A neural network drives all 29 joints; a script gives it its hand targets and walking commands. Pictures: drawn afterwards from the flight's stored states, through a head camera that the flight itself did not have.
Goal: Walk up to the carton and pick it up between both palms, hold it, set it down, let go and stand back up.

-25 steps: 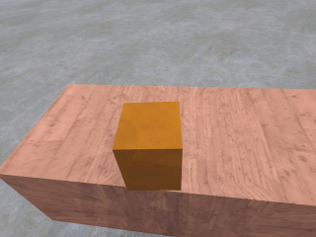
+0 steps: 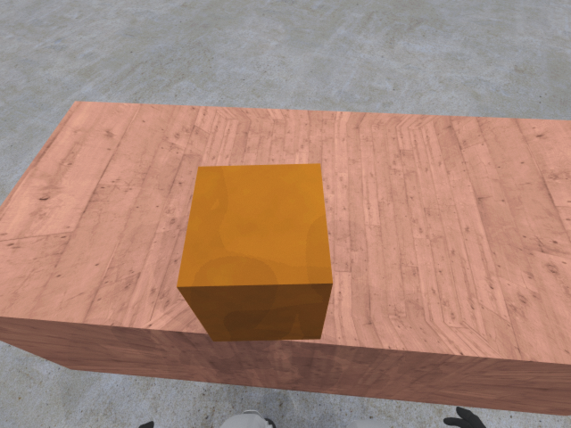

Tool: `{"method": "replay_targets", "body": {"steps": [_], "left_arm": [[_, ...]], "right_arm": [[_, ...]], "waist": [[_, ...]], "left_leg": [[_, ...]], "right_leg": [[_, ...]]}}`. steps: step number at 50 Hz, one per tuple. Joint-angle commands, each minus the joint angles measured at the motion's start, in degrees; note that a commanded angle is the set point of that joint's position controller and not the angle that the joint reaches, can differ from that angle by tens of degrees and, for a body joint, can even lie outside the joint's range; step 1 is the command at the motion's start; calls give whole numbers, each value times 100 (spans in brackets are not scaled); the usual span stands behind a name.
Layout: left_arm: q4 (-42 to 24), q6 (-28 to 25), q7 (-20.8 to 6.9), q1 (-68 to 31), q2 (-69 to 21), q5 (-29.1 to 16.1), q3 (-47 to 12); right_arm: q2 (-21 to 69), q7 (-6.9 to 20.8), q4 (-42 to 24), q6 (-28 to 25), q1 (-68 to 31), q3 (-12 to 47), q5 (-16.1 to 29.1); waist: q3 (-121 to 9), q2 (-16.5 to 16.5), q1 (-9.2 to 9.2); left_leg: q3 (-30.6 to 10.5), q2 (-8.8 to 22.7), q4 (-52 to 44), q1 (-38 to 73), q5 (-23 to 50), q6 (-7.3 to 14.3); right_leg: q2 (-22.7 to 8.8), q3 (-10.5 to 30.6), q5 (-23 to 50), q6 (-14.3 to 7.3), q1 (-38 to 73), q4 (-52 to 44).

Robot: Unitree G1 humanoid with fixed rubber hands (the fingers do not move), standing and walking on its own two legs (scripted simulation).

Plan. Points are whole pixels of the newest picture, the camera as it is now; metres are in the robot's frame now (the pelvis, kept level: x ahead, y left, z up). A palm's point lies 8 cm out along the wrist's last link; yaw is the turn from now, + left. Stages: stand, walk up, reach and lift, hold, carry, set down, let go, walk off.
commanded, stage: walk up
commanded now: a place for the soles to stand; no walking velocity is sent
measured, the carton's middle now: (263, 258) +0.40 +0.07 -0.08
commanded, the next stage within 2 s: stand in 1.30 s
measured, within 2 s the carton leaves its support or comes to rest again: neither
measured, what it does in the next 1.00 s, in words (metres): steps on the spot: right foot, then left foot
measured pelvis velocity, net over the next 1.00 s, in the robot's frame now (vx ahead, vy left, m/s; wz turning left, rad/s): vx -0.04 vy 0.03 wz -0.02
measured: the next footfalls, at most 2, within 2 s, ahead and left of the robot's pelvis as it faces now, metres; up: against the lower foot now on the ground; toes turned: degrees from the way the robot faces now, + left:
right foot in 0.08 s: +0.01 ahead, -0.11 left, +0.00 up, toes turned +0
left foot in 0.42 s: -0.02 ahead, +0.17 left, +0.00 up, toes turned +2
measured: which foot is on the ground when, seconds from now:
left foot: down 0.00-0.10, up 0.12-0.40, down 0.42-1.00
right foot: up 0.00-0.06, down 0.08-1.00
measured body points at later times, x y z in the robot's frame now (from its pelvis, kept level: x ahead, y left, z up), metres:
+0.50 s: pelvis -0.05 +0.03 +0.00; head -0.03 +0.04 +0.45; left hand +0.02 +0.30 -0.13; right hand +0.05 -0.19 -0.13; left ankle -0.06 +0.17 -0.72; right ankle -0.02 -0.11 -0.72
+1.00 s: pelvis -0.04 +0.03 +0.01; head -0.04 +0.02 +0.46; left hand -0.02 +0.29 -0.13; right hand +0.01 -0.22 -0.14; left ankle -0.06 +0.17 -0.72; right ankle -0.03 -0.11 -0.72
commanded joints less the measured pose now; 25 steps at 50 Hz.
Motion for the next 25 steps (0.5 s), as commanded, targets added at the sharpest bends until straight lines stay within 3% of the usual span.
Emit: {"method": "replay_targets", "body": {"steps": [1, 2, 3, 4, 5, 6, 7, 9, 10, 12, 14, 15, 17, 18, 19, 20, 21, 22, 23, 24, 25], "left_arm": [[-214, -189, 47, 1064, 214, -22, 234], [-278, -209, 51, 1058, 297, -11, 259], [-379, -222, 56, 988, 556, 36, 329], [-534, -200, 81, 757, 1037, 63, 457], [-495, -154, 126, 614, 1283, 41, 567], [-492, -172, 153, 451, 1260, 23, 569], [-510, -190, 158, 185, 1050, 14, 526], [-677, -237, 168, -24, 793, 66, 431], [-667, -282, 153, 39, 705, 86, 394], [-552, -326, 59, 199, 616, 86, 336], [-479, -319, -33, 215, 547, 105, 276], [-471, -285, -66, 195, 594, 146, 279], [-390, -204, -118, 274, 749, 190, 285], [-344, -152, -157, 289, 891, 197, 298], [-286, -109, -203, 246, 937, 194, 273], [-263, -88, -246, 391, 780, 193, 200], [-264, -88, -284, 541, 489, 135, 73], [-355, -70, -240, 513, 267, 43, -27], [-270, -19, -176, 396, 234, 21, -40], [-166, -42, -190, 491, 306, 15, -20], [-23, -113, -229, 582, 400, -21, 3]], "right_arm": [[-1004, 98, -357, 100, -192, -233, -77], [-971, 130, -378, 127, -258, -225, -62], [-837, 173, -458, 137, -216, -170, -10], [-604, 193, -542, 165, -160, -95, 6], [-675, 136, -521, 263, -278, -157, -105], [-705, 124, -565, 341, -244, -210, -154], [-786, 136, -499, 343, -207, -233, -144], [-800, 189, -371, 261, -10, -267, -138], [-716, 206, -348, 226, 48, -259, -136], [-538, 238, -292, 149, 106, -186, -117], [-345, 260, -264, 58, 122, -95, -41], [-311, 272, -271, 8, 93, -58, -8], [-353, 268, -237, -86, 199, -55, 23], [-347, 235, -190, -137, 423, -63, 22], [-403, 193, -102, -200, 767, -96, 5], [-656, 165, -70, -257, 1026, -161, -28], [-965, 145, -92, -300, 1109, -222, -52], [-1355, 148, -168, -297, 794, -292, 17], [-1417, 170, -126, -292, 510, -318, 86], [-1148, 204, -169, -277, 66, -201, 101], [-922, 233, -208, -263, -103, -93, 71]], "waist": [[-1635, 738, 295], [-1567, 636, 337], [-1490, 173, 320], [-1153, -979, 239], [-726, -883, 424], [-599, -987, 382], [-434, -788, 285], [-529, -747, 170], [-668, -686, 140], [-927, -831, 182], [-1058, -1227, 239], [-1094, -1460, 312], [-1172, -1504, 367], [-1247, -1430, 274], [-1311, -1195, 133], [-1442, -794, 99], [-1452, 66, 109], [-1128, 729, 222], [-780, 882, 221], [-501, 850, 414], [-332, 851, 449]], "left_leg": [[-818, 920, -8, 1010, 2731, 739], [-839, 831, 168, 595, 2135, 551], [-704, 638, 575, -158, 1172, 279], [-161, -32, 1549, -931, -1048, -138], [-424, -151, 2771, -738, -2418, -309], [-784, 0, 3311, -703, -2432, -371], [-935, 48, 3483, -699, -2225, -417], [-1064, -117, 3303, -888, -1856, -484], [-1057, -153, 3172, -901, -1605, -527], [-846, -191, 2403, -789, -1454, -611], [-551, -131, 1087, -427, -1563, -653], [-341, -132, 457, -196, -1666, -672], [-56, -155, -469, 307, -1345, -658], [16, -165, -1115, 788, -690, -620], [-27, -119, -1628, 1402, 145, -571], [-535, 173, -1559, 1915, 532, -459], [-1615, 962, -1576, 2129, 682, -224], [-2474, 1637, -1891, 1184, -64, 287], [-2584, 1823, -2047, -199, -1179, 628], [-2038, 1479, -2127, -641, -1809, 504], [-1375, 960, -2004, -375, -1764, 222]], "right_leg": [[185, -465, 2489, -26, 772, -2182], [7, -237, 2942, -109, 1058, -2465], [-667, 698, 2840, -330, 1328, -2614], [-2014, 2344, 3407, -870, 1093, -3148], [-2671, 2680, 3713, -1677, 69, -3468], [-2883, 2951, 3490, -1974, -297, -3610], [-2601, 2550, 3504, -1906, -300, -3584], [-1870, 1557, 4766, -1455, 339, -3103], [-1603, 1237, 4942, -1212, 599, -2969], [-1174, 979, 4288, -917, 1030, -2922], [-915, 748, 3463, -785, 1244, -2916], [-836, 684, 3034, -834, 1329, -2883], [-794, 625, 2810, -909, 1288, -2681], [-820, 599, 2969, -850, 1081, -2422], [-838, 594, 3093, -744, 671, -2074], [-757, 600, 2822, -572, 177, -1738], [-416, 324, 1845, -262, -485, -1287], [-3, -44, 566, -2, -542, -1272], [-264, 220, 587, -19, 327, -1216], [-384, 258, 1095, -52, 829, -1620], [-339, 245, 1564, -80, 751, -2177]]}}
